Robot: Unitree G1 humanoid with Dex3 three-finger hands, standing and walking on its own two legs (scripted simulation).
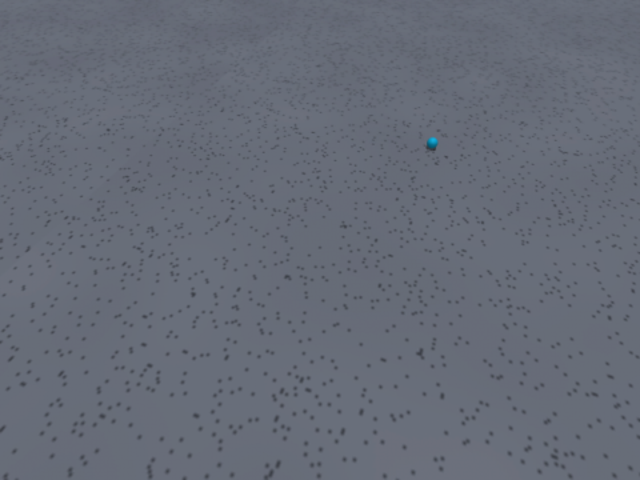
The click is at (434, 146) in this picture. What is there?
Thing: free ball
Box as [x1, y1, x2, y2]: [427, 138, 437, 147]
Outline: 428,139 427,145 429,147 434,147 437,143 436,139
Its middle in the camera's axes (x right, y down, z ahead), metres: +0.60 -0.53 +2.07
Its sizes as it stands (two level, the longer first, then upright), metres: 0.057 0.057 0.057
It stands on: the floor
